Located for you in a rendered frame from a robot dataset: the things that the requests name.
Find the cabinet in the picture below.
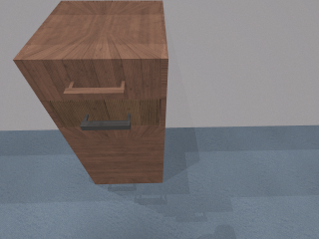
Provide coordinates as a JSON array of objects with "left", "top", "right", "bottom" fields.
[{"left": 13, "top": 0, "right": 168, "bottom": 185}]

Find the handle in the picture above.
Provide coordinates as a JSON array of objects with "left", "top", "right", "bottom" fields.
[
  {"left": 63, "top": 87, "right": 126, "bottom": 100},
  {"left": 80, "top": 114, "right": 131, "bottom": 130}
]

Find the drawer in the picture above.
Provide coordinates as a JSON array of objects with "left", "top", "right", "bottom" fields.
[{"left": 48, "top": 99, "right": 160, "bottom": 127}]

